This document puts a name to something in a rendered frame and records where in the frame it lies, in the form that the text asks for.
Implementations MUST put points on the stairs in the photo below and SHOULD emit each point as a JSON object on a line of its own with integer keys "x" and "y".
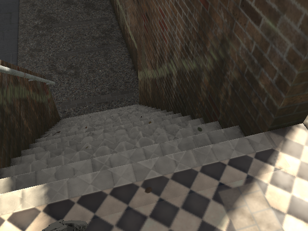
{"x": 117, "y": 137}

